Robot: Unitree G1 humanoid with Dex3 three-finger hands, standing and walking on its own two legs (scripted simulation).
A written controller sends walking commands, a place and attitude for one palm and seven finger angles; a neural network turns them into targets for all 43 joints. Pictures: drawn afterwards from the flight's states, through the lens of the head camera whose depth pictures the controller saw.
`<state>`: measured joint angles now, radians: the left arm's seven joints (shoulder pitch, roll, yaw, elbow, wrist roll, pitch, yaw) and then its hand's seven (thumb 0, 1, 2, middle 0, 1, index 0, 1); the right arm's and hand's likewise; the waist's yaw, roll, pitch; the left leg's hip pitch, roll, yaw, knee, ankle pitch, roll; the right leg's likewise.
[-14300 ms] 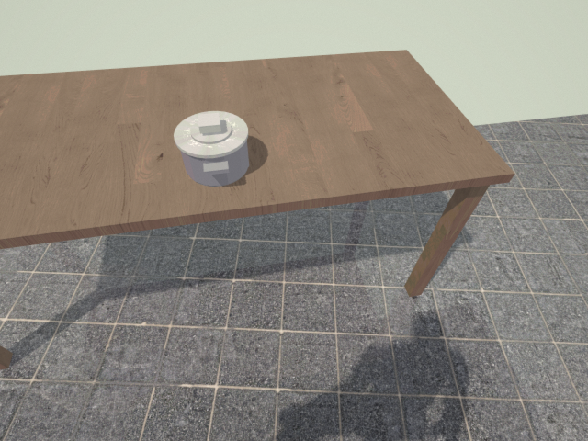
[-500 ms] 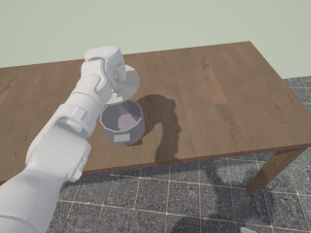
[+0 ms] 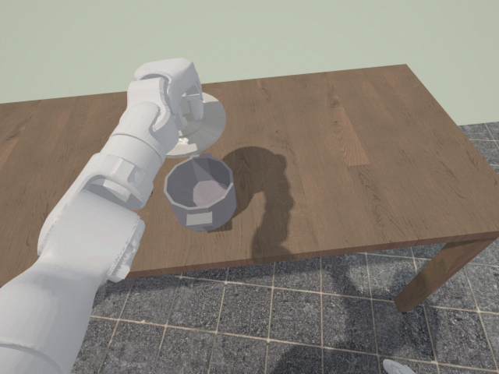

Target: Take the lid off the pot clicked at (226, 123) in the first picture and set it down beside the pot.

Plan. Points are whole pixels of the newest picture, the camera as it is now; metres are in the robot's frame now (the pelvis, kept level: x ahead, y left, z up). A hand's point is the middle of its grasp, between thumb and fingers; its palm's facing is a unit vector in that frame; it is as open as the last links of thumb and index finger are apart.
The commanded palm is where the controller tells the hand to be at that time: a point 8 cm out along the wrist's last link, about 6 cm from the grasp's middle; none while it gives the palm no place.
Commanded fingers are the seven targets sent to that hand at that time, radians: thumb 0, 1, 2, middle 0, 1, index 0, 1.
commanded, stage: move the lid sideways beside the pot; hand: left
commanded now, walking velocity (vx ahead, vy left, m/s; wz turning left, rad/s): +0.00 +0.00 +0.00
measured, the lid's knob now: (177, 110) +0.52 +0.11 +0.15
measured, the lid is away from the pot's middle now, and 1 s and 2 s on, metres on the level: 0.02 0.11 0.23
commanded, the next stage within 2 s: none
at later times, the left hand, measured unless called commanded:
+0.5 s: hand (138, 120) +0.47 +0.16 +0.17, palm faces -0.27 -0.06 -0.96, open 5.2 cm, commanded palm +0.47 +0.16 +0.24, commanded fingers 0.00 0.63 1.04 -0.69 -1.02 -1.07 -1.17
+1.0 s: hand (114, 119) +0.48 +0.20 +0.17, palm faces -0.30 -0.07 -0.95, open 5.1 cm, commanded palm +0.48 +0.21 +0.24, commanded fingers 0.00 0.63 1.04 -0.69 -1.02 -1.07 -1.17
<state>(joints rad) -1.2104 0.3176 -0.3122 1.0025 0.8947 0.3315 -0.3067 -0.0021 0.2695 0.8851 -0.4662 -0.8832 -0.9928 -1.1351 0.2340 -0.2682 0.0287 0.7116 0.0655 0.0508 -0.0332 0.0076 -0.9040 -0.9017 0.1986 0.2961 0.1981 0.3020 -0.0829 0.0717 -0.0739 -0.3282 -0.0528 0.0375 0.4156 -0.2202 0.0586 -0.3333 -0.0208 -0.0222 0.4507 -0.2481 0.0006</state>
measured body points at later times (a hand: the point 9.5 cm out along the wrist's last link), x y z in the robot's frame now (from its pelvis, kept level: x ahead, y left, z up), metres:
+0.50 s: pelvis +0.00 +0.01 +0.00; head +0.03 -0.02 +0.45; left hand +0.48 +0.16 +0.23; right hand +0.10 -0.25 -0.13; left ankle -0.01 +0.08 -0.74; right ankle -0.02 -0.12 -0.74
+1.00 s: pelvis +0.00 +0.01 +0.00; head +0.04 -0.01 +0.45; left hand +0.50 +0.20 +0.23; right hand +0.07 -0.26 -0.13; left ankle -0.01 +0.08 -0.74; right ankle -0.02 -0.12 -0.74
